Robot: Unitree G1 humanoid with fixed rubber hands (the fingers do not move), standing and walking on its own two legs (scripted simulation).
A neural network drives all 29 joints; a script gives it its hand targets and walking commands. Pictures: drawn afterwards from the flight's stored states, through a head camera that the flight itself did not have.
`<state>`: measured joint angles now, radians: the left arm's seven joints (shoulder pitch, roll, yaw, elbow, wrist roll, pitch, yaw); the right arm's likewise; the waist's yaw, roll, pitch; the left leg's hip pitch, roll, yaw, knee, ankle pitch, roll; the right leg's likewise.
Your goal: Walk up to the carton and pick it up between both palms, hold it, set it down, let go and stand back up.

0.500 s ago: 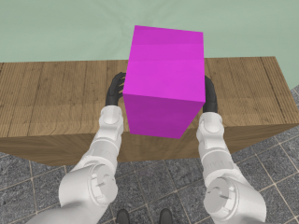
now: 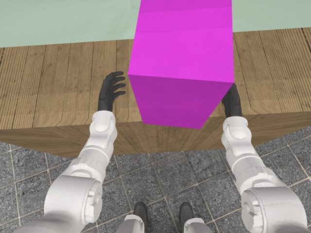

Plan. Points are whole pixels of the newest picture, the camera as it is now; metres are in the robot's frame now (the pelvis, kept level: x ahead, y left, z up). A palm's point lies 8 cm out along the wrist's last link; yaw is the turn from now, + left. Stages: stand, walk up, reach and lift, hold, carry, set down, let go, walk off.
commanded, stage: set down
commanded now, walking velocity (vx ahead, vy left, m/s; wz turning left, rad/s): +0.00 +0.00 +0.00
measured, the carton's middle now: (177, 72) +0.50 -0.02 +0.02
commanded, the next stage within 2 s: none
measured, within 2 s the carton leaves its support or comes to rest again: neither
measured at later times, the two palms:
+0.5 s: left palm (72, 64) +0.45 +0.17 +0.13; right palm (285, 64) +0.44 -0.18 +0.14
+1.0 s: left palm (84, 148) +0.32 +0.19 -0.01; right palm (249, 139) +0.35 -0.17 +0.00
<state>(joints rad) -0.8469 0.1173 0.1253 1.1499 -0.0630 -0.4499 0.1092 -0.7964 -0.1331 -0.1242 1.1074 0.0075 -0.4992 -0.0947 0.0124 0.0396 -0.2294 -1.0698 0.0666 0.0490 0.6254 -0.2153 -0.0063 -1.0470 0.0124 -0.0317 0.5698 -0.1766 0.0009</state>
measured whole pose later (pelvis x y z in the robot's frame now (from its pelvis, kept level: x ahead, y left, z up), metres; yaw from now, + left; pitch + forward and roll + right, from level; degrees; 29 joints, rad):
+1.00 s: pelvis +0.00 -0.01 +0.04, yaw +2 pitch +11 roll +0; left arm -0.43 0.11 0.15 0.88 -0.02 -0.15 0.05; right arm -0.50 -0.10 -0.03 0.97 0.14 -0.23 -0.14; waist -0.01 0.01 0.02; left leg -0.44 0.04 0.02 0.41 -0.16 -0.03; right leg -0.43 0.01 -0.03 0.40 -0.17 -0.01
